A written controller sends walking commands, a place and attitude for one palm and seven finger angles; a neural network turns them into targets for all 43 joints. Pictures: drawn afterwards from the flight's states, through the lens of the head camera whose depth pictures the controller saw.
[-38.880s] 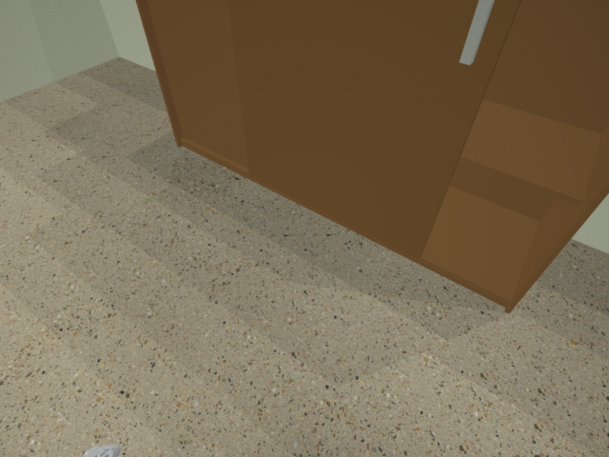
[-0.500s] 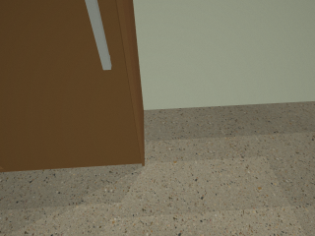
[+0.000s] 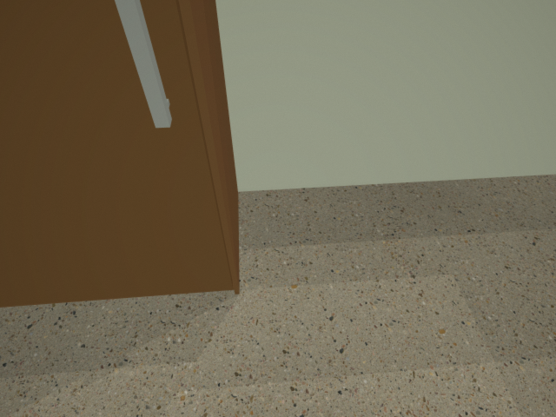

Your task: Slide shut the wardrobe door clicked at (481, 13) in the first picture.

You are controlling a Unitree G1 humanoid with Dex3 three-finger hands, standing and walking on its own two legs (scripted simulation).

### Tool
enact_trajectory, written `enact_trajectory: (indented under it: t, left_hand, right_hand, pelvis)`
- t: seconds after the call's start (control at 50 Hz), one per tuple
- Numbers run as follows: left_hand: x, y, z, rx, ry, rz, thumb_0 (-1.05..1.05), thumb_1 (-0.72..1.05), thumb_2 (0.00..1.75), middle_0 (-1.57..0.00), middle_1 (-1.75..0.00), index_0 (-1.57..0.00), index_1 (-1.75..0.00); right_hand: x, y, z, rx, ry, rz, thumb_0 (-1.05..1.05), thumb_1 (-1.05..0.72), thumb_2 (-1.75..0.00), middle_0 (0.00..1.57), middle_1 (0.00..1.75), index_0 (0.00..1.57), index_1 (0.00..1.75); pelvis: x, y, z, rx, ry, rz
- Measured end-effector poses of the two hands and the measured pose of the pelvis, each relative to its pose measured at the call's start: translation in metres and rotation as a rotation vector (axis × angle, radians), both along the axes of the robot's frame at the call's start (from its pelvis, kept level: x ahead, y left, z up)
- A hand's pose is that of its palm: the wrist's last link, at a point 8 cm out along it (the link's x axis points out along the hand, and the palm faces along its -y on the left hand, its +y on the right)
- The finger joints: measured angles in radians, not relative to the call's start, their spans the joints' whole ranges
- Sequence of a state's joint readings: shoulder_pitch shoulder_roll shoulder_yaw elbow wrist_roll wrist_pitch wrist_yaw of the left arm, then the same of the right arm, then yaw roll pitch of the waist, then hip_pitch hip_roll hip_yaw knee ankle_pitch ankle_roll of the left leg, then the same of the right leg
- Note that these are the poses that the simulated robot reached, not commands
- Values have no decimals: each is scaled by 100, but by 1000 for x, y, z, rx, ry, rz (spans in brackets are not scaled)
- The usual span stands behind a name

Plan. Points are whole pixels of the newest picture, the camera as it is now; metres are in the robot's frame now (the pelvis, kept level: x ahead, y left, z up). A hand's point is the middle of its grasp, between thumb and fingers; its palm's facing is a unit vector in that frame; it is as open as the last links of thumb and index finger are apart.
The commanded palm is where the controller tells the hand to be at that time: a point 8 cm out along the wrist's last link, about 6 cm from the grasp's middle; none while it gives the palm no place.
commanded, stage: look to check the result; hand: left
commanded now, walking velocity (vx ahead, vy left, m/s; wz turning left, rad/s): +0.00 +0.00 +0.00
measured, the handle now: (144, 42) +0.63 +0.26 +0.23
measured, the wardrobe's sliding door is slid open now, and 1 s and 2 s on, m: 0.00 0.00 0.00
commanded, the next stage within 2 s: stand and wait in 0.34 s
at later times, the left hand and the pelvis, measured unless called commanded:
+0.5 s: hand out of the picture +0.08 +0.23 -0.16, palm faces -0.02 -0.94 -0.33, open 7.4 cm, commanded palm none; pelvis +0.01 -0.01 +0.00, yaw +0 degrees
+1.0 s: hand out of the picture +0.07 +0.23 -0.16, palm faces -0.03 -0.94 -0.33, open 7.4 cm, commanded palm none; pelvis +0.00 -0.01 +0.00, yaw -1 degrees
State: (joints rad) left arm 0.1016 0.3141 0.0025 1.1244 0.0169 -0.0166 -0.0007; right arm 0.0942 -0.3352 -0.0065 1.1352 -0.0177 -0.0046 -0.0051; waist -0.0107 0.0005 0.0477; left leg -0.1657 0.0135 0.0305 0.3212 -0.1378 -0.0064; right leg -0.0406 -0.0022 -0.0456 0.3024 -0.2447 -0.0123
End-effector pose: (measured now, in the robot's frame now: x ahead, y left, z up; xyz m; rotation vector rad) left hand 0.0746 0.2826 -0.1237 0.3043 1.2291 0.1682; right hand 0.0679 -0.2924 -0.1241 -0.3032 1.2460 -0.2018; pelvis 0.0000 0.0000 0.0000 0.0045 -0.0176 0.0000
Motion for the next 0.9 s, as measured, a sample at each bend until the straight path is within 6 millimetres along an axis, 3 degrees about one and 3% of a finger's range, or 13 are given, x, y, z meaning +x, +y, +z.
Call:
enact_trajectory:
  t: [0.2,0.5,0.9]
  left_hand:
    - [-9,1,3,28,40,26,0,90,90,-20,-30,-21,-30]
    - [-1,-12,2,12,11,22,0,90,90,-20,-30,-21,-30]
    - [-6,-10,0,9,16,14,0,90,90,-20,-30,-21,-30]
  right_hand:
    - [3,3,-8,29,20,-3,1,-90,-90,20,30,20,30]
    - [13,-3,-5,24,-14,-3,1,-90,-90,20,30,20,30]
    - [-7,-6,-3,11,13,-24,1,-90,-90,20,30,20,30]
  pelvis:
    - [8,-6,0,2,-2,-2]
    - [10,-13,0,4,-11,-6]
    - [4,-12,0,0,-19,-12]
